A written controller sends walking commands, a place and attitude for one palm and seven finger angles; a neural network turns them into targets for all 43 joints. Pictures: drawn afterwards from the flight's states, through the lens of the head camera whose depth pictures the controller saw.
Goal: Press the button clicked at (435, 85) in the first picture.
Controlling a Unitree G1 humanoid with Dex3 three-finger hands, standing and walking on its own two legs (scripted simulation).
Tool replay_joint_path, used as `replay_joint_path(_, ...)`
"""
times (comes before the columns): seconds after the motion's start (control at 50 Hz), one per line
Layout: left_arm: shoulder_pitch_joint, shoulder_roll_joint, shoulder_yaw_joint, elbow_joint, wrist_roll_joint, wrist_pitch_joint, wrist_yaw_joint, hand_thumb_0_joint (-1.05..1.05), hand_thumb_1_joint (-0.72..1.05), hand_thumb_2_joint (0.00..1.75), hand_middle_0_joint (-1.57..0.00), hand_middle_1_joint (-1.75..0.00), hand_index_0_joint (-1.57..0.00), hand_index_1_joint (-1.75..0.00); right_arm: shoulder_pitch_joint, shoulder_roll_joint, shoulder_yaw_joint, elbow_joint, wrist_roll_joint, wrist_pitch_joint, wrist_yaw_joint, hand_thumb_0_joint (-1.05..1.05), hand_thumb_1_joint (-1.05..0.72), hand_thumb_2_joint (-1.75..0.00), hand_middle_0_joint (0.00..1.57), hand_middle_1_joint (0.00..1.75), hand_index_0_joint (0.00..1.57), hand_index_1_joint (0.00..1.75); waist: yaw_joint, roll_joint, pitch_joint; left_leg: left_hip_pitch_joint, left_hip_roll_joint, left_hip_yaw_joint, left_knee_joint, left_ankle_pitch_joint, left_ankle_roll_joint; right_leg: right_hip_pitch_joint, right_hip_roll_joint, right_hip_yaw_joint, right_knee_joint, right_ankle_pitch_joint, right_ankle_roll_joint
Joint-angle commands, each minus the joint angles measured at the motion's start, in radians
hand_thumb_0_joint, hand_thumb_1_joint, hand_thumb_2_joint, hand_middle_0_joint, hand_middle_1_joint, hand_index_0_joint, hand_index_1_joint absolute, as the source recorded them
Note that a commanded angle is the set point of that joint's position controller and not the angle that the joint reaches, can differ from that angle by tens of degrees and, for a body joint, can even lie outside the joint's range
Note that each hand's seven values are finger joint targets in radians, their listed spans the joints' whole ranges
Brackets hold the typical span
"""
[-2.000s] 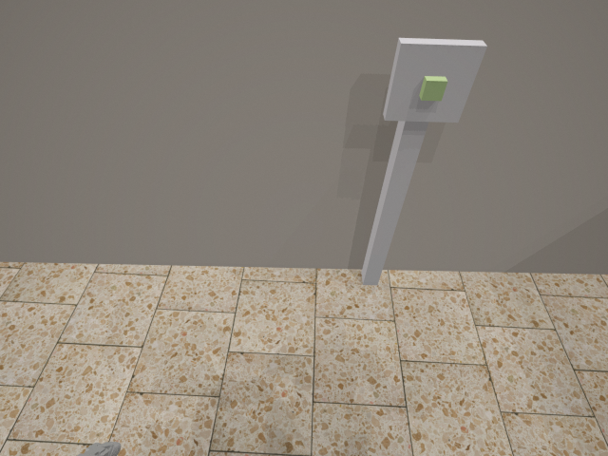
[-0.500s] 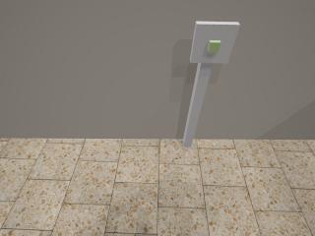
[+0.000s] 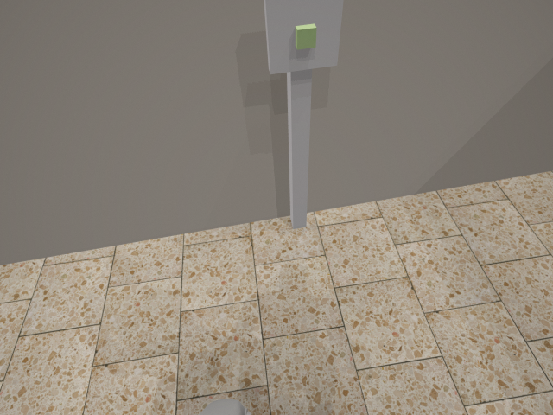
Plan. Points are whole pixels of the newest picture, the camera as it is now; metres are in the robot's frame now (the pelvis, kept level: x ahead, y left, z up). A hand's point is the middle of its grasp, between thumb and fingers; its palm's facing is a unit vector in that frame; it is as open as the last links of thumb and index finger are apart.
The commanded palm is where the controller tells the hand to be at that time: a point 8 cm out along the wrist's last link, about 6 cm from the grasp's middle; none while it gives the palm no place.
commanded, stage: walk to a spot facing it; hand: left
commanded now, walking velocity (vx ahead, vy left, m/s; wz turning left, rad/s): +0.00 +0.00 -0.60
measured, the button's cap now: (305, 36) +0.90 +0.01 +0.10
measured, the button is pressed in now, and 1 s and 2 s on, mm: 0 0 0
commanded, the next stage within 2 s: none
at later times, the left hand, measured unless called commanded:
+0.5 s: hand out of the picture +0.09 +0.25 -0.15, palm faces -0.21 -0.95 -0.24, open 7.4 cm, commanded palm none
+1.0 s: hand (223, 396) +0.17 +0.12 -0.14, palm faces -0.58 -0.78 -0.25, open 7.4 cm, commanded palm none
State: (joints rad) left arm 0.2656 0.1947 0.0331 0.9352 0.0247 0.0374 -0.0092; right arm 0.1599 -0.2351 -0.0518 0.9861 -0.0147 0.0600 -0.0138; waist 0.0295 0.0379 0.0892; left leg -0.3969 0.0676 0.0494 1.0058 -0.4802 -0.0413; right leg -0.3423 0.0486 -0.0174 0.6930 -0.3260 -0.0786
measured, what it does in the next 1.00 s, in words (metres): steps on the spot, turning right: left foot, then right foot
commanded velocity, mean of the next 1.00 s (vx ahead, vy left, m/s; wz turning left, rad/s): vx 0.03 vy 0.00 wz -0.60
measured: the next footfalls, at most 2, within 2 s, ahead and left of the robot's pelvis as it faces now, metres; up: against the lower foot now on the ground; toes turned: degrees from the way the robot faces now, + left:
left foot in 0.44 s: +0.03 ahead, +0.16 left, +0.00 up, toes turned -16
right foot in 0.84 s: -0.07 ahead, -0.09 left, +0.00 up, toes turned -35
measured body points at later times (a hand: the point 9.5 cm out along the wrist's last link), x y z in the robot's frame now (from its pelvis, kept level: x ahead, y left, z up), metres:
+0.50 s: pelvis -0.03 +0.05 +0.01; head +0.00 +0.06 +0.46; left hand +0.11 +0.30 -0.13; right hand +0.01 -0.23 -0.10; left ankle -0.01 +0.17 -0.72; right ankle +0.00 -0.07 -0.69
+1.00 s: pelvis -0.04 +0.02 +0.01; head -0.01 -0.01 +0.46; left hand +0.20 +0.16 -0.12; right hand -0.18 -0.22 -0.14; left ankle +0.03 +0.15 -0.66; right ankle -0.10 -0.07 -0.72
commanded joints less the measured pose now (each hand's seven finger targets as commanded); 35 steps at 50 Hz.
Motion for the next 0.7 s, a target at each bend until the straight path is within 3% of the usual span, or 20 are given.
replay_joint_path(0.0,-0.011,0.216,0.064,-0.086,-0.006,-0.028,0.027,0.0,0.9,0.9,-0.2,-0.3,-0.2,-0.3,-0.031,-0.103,-0.03,-0.103,-0.003,-0.04,-0.004,0.0,-0.9,-0.9,0.2,0.3,0.2,0.3,-0.017,-0.133,-0.094,-0.137,0.013,-0.079,0.135,0.121,-0.017,0.106,-0.263,0.417,-0.4,0.221,-0.096)
replay_joint_path(0.1,0.054,0.203,0.073,-0.067,-0.007,-0.03,0.023,0.0,0.9,0.9,-0.2,-0.3,-0.2,-0.3,-0.034,-0.083,-0.03,-0.1,-0.003,-0.037,-0.012,0.0,-0.9,-0.9,0.2,0.3,0.2,0.3,0.005,-0.126,-0.148,-0.154,-0.009,-0.075,0.06,0.138,-0.032,0.213,-0.227,0.409,-0.379,0.292,-0.083)
replay_joint_path(0.18,0.069,0.205,0.079,-0.063,-0.003,-0.025,0.022,0.0,0.9,0.9,-0.2,-0.3,-0.2,-0.3,-0.059,-0.079,-0.028,-0.122,0.0,-0.041,-0.017,0.0,-0.9,-0.9,0.2,0.3,0.2,0.3,0.02,-0.146,-0.15,-0.138,-0.019,-0.078,-0.033,0.102,-0.032,0.224,-0.225,0.46,-0.379,0.283,-0.099)
replay_joint_path(0.28,0.038,0.224,0.086,-0.078,0.004,-0.011,0.019,0.0,0.9,0.9,-0.2,-0.3,-0.2,-0.3,-0.057,-0.084,-0.026,-0.147,0.008,-0.045,-0.019,0.0,-0.9,-0.9,0.2,0.3,0.2,0.3,0.023,-0.167,-0.137,-0.034,-0.047,-0.081,-0.2,0.056,-0.012,0.137,-0.207,0.537,-0.399,0.184,-0.103)
replay_joint_path(0.34,-0.02,0.239,0.088,-0.1,0.004,-0.003,0.019,0.0,0.9,0.9,-0.2,-0.3,-0.2,-0.3,0.023,-0.087,-0.024,-0.142,0.016,-0.057,-0.024,0.0,-0.9,-0.9,0.2,0.3,0.2,0.3,-0.008,-0.187,-0.173,0.096,-0.074,-0.076,-0.396,0.082,0.012,0.098,-0.179,0.549,-0.373,0.234,-0.078)
replay_joint_path(0.36,-0.046,0.24,0.088,-0.106,0.001,0.0,0.018,0.0,0.9,0.9,-0.2,-0.3,-0.2,-0.3,0.073,-0.088,-0.024,-0.132,0.018,-0.062,-0.028,0.0,-0.9,-0.9,0.2,0.3,0.2,0.3,-0.036,-0.178,-0.181,0.19,-0.084,-0.067,-0.507,0.141,0.02,0.05,-0.158,0.536,-0.354,0.221,-0.048)
replay_joint_path(0.38,-0.067,0.222,0.083,-0.114,-0.003,0.0,0.017,0.0,0.9,0.9,-0.2,-0.3,-0.2,-0.3,0.128,-0.1,-0.026,-0.121,0.019,-0.071,-0.033,0.0,-0.9,-0.9,0.2,0.3,0.2,0.3,-0.064,-0.153,-0.199,0.323,-0.052,-0.083,-0.625,0.201,0.034,-0.036,-0.11,0.486,-0.296,0.175,-0.003)
replay_joint_path(0.4,-0.068,0.177,0.076,-0.134,-0.01,0.004,0.008,0.0,0.9,0.9,-0.2,-0.3,-0.2,-0.3,0.144,-0.17,-0.037,-0.126,0.008,-0.079,-0.039,0.0,-0.9,-0.9,0.2,0.3,0.2,0.3,-0.074,0.029,-0.176,0.436,0.113,-0.266,-0.755,0.091,0.093,-0.23,0.0,0.374,-0.156,0.005,0.051)
replay_joint_path(0.42,-0.06,0.143,0.074,-0.149,-0.008,0.002,-0.004,0.0,0.9,0.9,-0.2,-0.3,-0.2,-0.3,0.098,-0.246,-0.049,-0.156,-0.002,-0.073,-0.036,0.0,-0.9,-0.9,0.2,0.3,0.2,0.3,-0.055,0.264,-0.121,0.386,0.356,-0.479,-0.833,0.089,0.166,-0.353,0.091,0.166,0.138,-0.201,0.103)
replay_joint_path(0.44,-0.068,0.189,0.092,-0.145,0.006,0.004,-0.006,0.0,0.9,0.9,-0.2,-0.3,-0.2,-0.3,0.037,-0.232,-0.042,-0.183,-0.002,-0.068,-0.032,0.0,-0.9,-0.9,0.2,0.3,0.2,0.3,-0.044,0.178,-0.085,0.201,0.415,-0.482,-0.837,0.097,0.213,-0.301,0.012,0.136,0.347,-0.183,0.125)
replay_joint_path(0.46,-0.061,0.198,0.105,-0.117,0.014,0.009,-0.014,0.0,0.9,0.9,-0.2,-0.3,-0.2,-0.3,-0.03,-0.173,-0.028,-0.191,-0.007,-0.07,-0.033,0.0,-0.9,-0.9,0.2,0.3,0.2,0.3,-0.004,0.108,-0.045,0.11,0.32,-0.362,-0.812,0.166,0.194,-0.256,0.001,0.137,0.466,-0.105,0.136)
replay_joint_path(0.5,-0.01,0.169,0.097,-0.099,0.008,0.018,-0.027,0.0,0.9,0.9,-0.2,-0.3,-0.2,-0.3,-0.083,-0.137,-0.012,-0.206,-0.01,-0.078,-0.034,0.0,-0.9,-0.9,0.2,0.3,0.2,0.3,0.033,0.102,-0.034,0.073,0.234,-0.192,-0.768,0.283,0.175,-0.235,-0.022,0.099,0.582,-0.04,0.145)
replay_joint_path(0.52,-0.01,0.155,0.089,-0.099,0.006,0.02,-0.03,0.0,0.9,0.9,-0.2,-0.3,-0.2,-0.3,-0.067,-0.139,-0.015,-0.199,-0.009,-0.08,-0.032,0.0,-0.9,-0.9,0.2,0.3,0.2,0.3,0.026,0.089,-0.044,0.134,0.206,-0.138,-0.738,0.352,0.172,-0.259,-0.031,0.079,0.559,-0.036,0.15)
replay_joint_path(0.54,-0.04,0.143,0.081,-0.11,0.004,0.02,-0.032,0.0,0.9,0.9,-0.2,-0.3,-0.2,-0.3,-0.022,-0.141,-0.019,-0.186,-0.01,-0.081,-0.031,0.0,-0.9,-0.9,0.2,0.3,0.2,0.3,0.0,0.11,-0.043,0.191,0.198,-0.109,-0.709,0.425,0.176,-0.274,-0.043,0.057,0.502,-0.05,0.152)
replay_joint_path(0.56,-0.074,0.134,0.074,-0.123,0.0,0.019,-0.033,0.0,0.9,0.9,-0.2,-0.3,-0.2,-0.3,0.022,-0.147,-0.022,-0.171,-0.011,-0.08,-0.03,0.0,-0.9,-0.9,0.2,0.3,0.2,0.3,-0.022,0.12,-0.041,0.235,0.206,-0.099,-0.689,0.487,0.184,-0.278,-0.054,0.039,0.437,-0.066,0.154)
replay_joint_path(0.58,-0.106,0.131,0.071,-0.129,-0.001,0.017,-0.033,0.0,0.9,0.9,-0.2,-0.3,-0.2,-0.3,0.065,-0.151,-0.026,-0.158,-0.01,-0.079,-0.029,0.0,-0.9,-0.9,0.2,0.3,0.2,0.3,-0.043,0.09,-0.041,0.269,0.218,-0.091,-0.68,0.545,0.188,-0.277,-0.058,0.018,0.391,-0.078,0.155)
replay_joint_path(0.62,-0.146,0.117,0.064,-0.143,-0.003,0.016,-0.034,0.0,0.9,0.9,-0.2,-0.3,-0.2,-0.3,0.113,-0.171,-0.035,-0.138,-0.012,-0.079,-0.027,0.0,-0.9,-0.9,0.2,0.3,0.2,0.3,-0.064,0.118,-0.053,0.311,0.246,-0.075,-0.66,0.623,0.195,-0.233,-0.078,-0.007,0.275,-0.102,0.155)
replay_joint_path(0.68,-0.174,0.112,0.056,-0.145,-0.004,0.009,-0.034,0.0,0.9,0.9,-0.2,-0.3,-0.2,-0.3,0.145,-0.193,-0.047,-0.118,-0.013,-0.074,-0.02,0.0,-0.9,-0.9,0.2,0.3,0.2,0.3,-0.087,0.176,-0.078,0.329,0.259,-0.024,-0.607,0.741,0.18,-0.136,-0.066,-0.058,0.129,-0.113,0.14)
